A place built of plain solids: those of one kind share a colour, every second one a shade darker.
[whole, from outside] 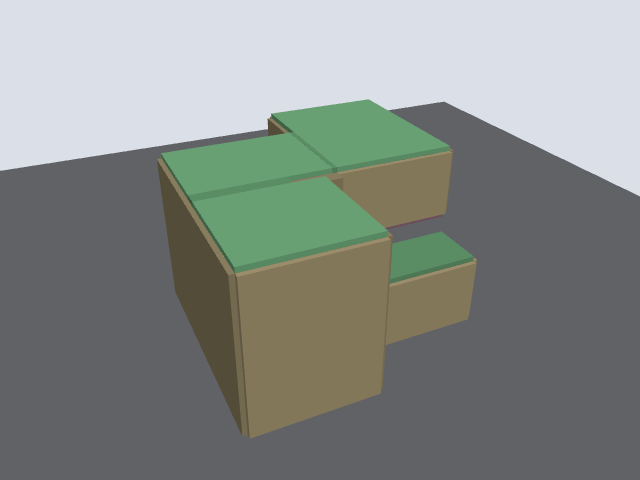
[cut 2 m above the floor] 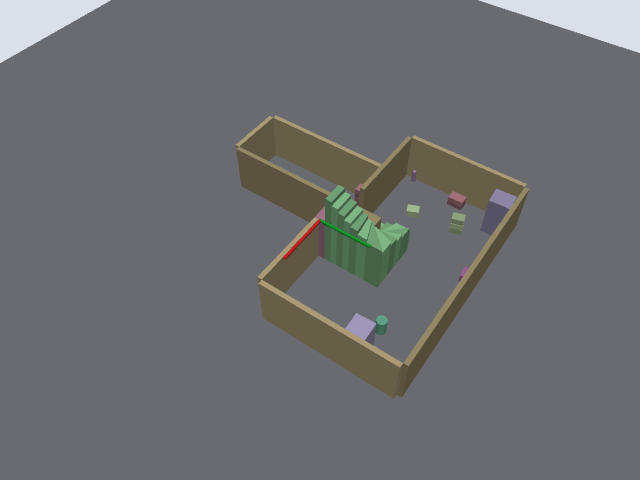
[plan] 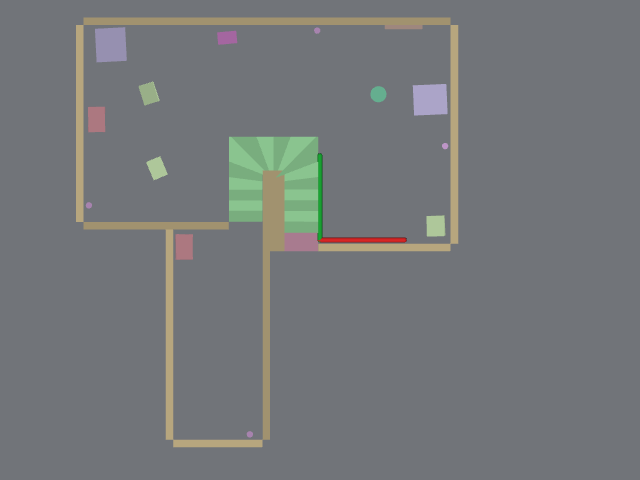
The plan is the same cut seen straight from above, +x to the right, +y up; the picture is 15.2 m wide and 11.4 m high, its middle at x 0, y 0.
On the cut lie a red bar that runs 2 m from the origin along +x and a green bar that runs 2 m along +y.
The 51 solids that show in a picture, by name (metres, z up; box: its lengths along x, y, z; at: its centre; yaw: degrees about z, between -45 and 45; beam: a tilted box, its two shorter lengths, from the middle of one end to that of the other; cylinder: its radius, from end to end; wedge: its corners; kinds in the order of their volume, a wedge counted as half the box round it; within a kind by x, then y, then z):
{
 "wall_1": {"box": [0.18, 4.68, 6.06], "at": [-5.71, 2.77, 2.98]},
 "wall_2": {"box": [3.45, 0.18, 6.06], "at": [-3.89, 0.34, 2.98]},
 "wall_3": {"box": [0.18, 4.99, 2.66], "at": [-3.58, -2.25, 1.28]},
 "wall_4": {"box": [2.12, 0.18, 2.66], "at": [-2.42, -4.84, 1.28]},
 "wall_5": {"box": [0.18, 4.99, 2.66], "at": [-1.27, -2.25, 1.28]},
 "wall_6": {"box": [8.72, 0.18, 6.06], "at": [-1.26, 5.2, 2.98]},
 "wall_7": {"box": [0.52, 1.92, 6.31], "at": [-1.1, 0.69, 2.86]},
 "wall_8": {"box": [0.18, 4.83, 2.64], "at": [-0.93, -2.69, 4.69]},
 "wall_9": {"box": [3.14, 0.18, 3.21], "at": [1.53, -0.18, 1.55]},
 "wall_10": {"box": [6.46, 0.18, 2.64], "at": [2.39, -5.2, 4.69]},
 "wall_11": {"box": [0.18, 5.2, 6.06], "at": [3.19, 2.51, 2.98]},
 "wall_12": {"box": [2.52, 0.18, 2.64], "at": [4.36, -0.18, 4.69]},
 "roof_1": {"box": [4.25, 4.68, 0.2], "at": [-3.49, 2.77, 6.11]},
 "roof_2": {"box": [2.12, 4.99, 0.2], "at": [-2.42, -2.25, 2.71]},
 "roof_3": {"box": [0.52, 3.46, 0.2], "at": [-1.1, 3.38, 6.11]},
 "roof_4": {"box": [3.94, 0.18, 0.2], "at": [1.13, -0.18, 6.11]},
 "roof_5": {"box": [3.94, 5.2, 0.2], "at": [1.13, 2.51, 6.11]},
 "roof_6": {"box": [6.46, 4.83, 0.2], "at": [2.39, -2.69, 6.11]},
 "floor_1": {"box": [0.8, 0.45, 3.42], "at": [-0.44, -0.05, 1.66]},
 "floor_2": {"box": [6.46, 4.83, 0.21], "at": [2.39, -2.69, 3.26]},
 "tread_1": {"wedge": [[-2.16, 0.43, -0.05], [-2.16, 0.43, 0.19], [-2.16, 0.7, -0.05], [-2.16, 0.7, 0.19], [-1.36, 0.43, -0.05], [-1.36, 0.43, 0.19], [-1.36, 0.69, -0.05], [-1.36, 0.69, 0.19]]},
 "tread_2": {"wedge": [[-2.16, 0.69, -0.05], [-2.16, 0.69, 0.37], [-2.16, 0.94, -0.05], [-2.16, 0.94, 0.37], [-1.36, 0.69, -0.05], [-1.36, 0.69, 0.38], [-1.36, 0.94, -0.05], [-1.36, 0.94, 0.38]]},
 "tread_3": {"wedge": [[-2.16, 0.94, -0.05], [-2.16, 0.94, 0.56], [-2.16, 1.2, -0.05], [-2.16, 1.2, 0.56], [-1.36, 0.93, -0.05], [-1.36, 0.93, 0.56], [-1.36, 1.2, -0.05], [-1.36, 1.2, 0.56]]},
 "tread_4": {"wedge": [[-2.16, 1.2, -0.05], [-2.16, 1.2, 0.75], [-2.16, 1.5, -0.05], [-2.16, 1.5, 0.75], [-1.36, 1.2, -0.05], [-1.36, 1.2, 0.75], [-1.36, 1.39, -0.05], [-1.36, 1.39, 0.75]]},
 "tread_5": {"wedge": [[-2.16, 1.49, -0.05], [-2.16, 1.49, 0.94], [-2.16, 1.87, -0.05], [-2.16, 1.87, 0.94], [-1.36, 1.39, -0.05], [-1.36, 1.39, 0.94], [-1.36, 1.56, -0.05], [-1.36, 1.56, 0.94]]},
 "tread_6": {"wedge": [[-2.16, 1.87, -0.05], [-2.16, 1.87, 1.12], [-2.16, 2.45, -0.05], [-2.16, 2.45, 1.13], [-2.11, 2.45, -0.05], [-2.11, 2.45, 1.13], [-1.15, 1.48, -0.05], [-1.15, 1.48, 1.12]]},
 "tread_7": {"wedge": [[-2.11, 2.45, -0.05], [-2.11, 2.45, 1.31], [-1.5, 2.45, -0.05], [-1.5, 2.45, 1.31], [-1.32, 1.65, -0.05], [-1.32, 1.65, 1.31], [-1.21, 1.65, -0.05], [-1.21, 1.65, 1.31]]},
 "tread_8": {"wedge": [[-1.51, 2.45, -0.05], [-1.51, 2.45, 1.5], [-1.21, 1.65, -0.05], [-1.21, 1.65, 1.5], [-1.1, 1.65, -0.05], [-1.1, 1.65, 1.5], [-1.1, 2.45, -0.05], [-1.1, 2.45, 1.5]]},
 "tread_9": {"wedge": [[-1.11, 1.65, -0.05], [-1.11, 1.65, 1.69], [-1.1, 2.45, -0.05], [-1.1, 2.45, 1.69], [-0.99, 1.65, -0.05], [-0.99, 1.65, 1.69], [-0.7, 2.45, -0.05], [-0.7, 2.45, 1.69]]},
 "tread_10": {"wedge": [[-1.05, 1.48, -0.05], [-1.05, 1.48, 2.06], [-0.09, 2.45, -0.05], [-0.09, 2.45, 2.06], [-0.04, 1.86, -0.05], [-0.04, 1.86, 2.06], [-0.04, 2.45, -0.05], [-0.04, 2.45, 2.06]]},
 "tread_11": {"wedge": [[-1.0, 1.65, -0.05], [-1.0, 1.65, 1.88], [-0.88, 1.65, -0.05], [-0.88, 1.65, 1.88], [-0.7, 2.45, -0.05], [-0.7, 2.45, 1.88], [-0.09, 2.45, -0.05], [-0.09, 2.45, 1.88]]},
 "tread_12": {"wedge": [[-0.84, 0.17, -0.05], [-0.84, 0.17, 3.18], [-0.84, 0.44, -0.05], [-0.84, 0.44, 3.19], [-0.04, 0.17, -0.05], [-0.04, 0.17, 3.19], [-0.04, 0.43, -0.05], [-0.04, 0.43, 3.19]]},
 "tread_13": {"wedge": [[-0.84, 0.44, -0.05], [-0.84, 0.44, 3.0], [-0.84, 0.69, -0.05], [-0.84, 0.69, 3.0], [-0.04, 0.43, -0.05], [-0.04, 0.43, 3.0], [-0.04, 0.69, -0.05], [-0.04, 0.69, 3.0]]},
 "tread_14": {"wedge": [[-0.84, 0.68, -0.05], [-0.84, 0.68, 2.81], [-0.84, 0.94, -0.05], [-0.84, 0.94, 2.81], [-0.04, 0.68, -0.05], [-0.04, 0.68, 2.81], [-0.04, 0.94, -0.05], [-0.04, 0.94, 2.81]]},
 "tread_15": {"wedge": [[-0.84, 0.94, -0.05], [-0.84, 0.94, 2.62], [-0.84, 1.2, -0.05], [-0.84, 1.2, 2.62], [-0.04, 0.94, -0.05], [-0.04, 0.94, 2.62], [-0.04, 1.2, -0.05], [-0.04, 1.2, 2.62]]},
 "tread_16": {"wedge": [[-0.84, 1.19, -0.05], [-0.84, 1.19, 2.44], [-0.84, 1.4, -0.05], [-0.84, 1.4, 2.44], [-0.04, 1.19, -0.05], [-0.04, 1.19, 2.44], [-0.04, 1.5, -0.05], [-0.04, 1.5, 2.44]]},
 "tread_17": {"wedge": [[-0.84, 1.39, -0.05], [-0.84, 1.39, 2.25], [-0.84, 1.56, -0.05], [-0.84, 1.56, 2.25], [-0.04, 1.49, -0.05], [-0.04, 1.49, 2.25], [-0.04, 1.86, -0.05], [-0.04, 1.86, 2.25]]},
 "cage_trolley_1": {"box": [0.72, 0.8, 1.71], "at": [-4.97, 4.64, 0.81], "yaw": 2.9},
 "cage_trolley_2": {"box": [0.8, 0.72, 1.71], "at": [2.62, 3.33, 0.81], "yaw": 2.5},
 "carton_1": {"box": [0.36, 0.48, 0.25], "at": [-4.07, 3.47, 0.63], "yaw": 17.5},
 "carton_2": {"box": [0.36, 0.48, 0.3], "at": [-4.06, 3.48, 0.1], "yaw": 14.7},
 "carton_3": {"box": [0.36, 0.48, 0.25], "at": [-4.05, 3.48, 0.38], "yaw": 19.3},
 "carton_4": {"box": [0.37, 0.48, 0.34], "at": [-3.87, 1.7, 0.12], "yaw": 22.7},
 "carton_5": {"box": [0.42, 0.49, 0.33], "at": [2.74, 0.33, 0.49], "yaw": 0.7},
 "crate_1": {"box": [0.4, 0.6, 0.25], "at": [-5.31, 2.86, 0.07], "yaw": -1.5},
 "crate_2": {"box": [0.4, 0.6, 0.2], "at": [-5.31, 2.86, 0.3], "yaw": 1.3},
 "crate_3": {"box": [0.4, 0.6, 0.2], "at": [-3.22, -0.17, 0.7], "yaw": 1.0},
 "bin_1": {"cylinder": 0.19, "from": [1.39, 3.46, 0.0], "to": [1.39, 3.46, 0.62]},
 "radiator_1": {"box": [0.9, 0.1, 0.6], "at": [1.99, 5.06, 0.45]},
 "bucket_1": {"box": [0.46, 0.3, 0.39], "at": [-2.2, 4.8, 0.14], "yaw": 5.3},
 "extinguisher_1": {"cylinder": 0.07, "from": [-5.49, 0.82, 0.0], "to": [-5.49, 0.82, 0.52]}
}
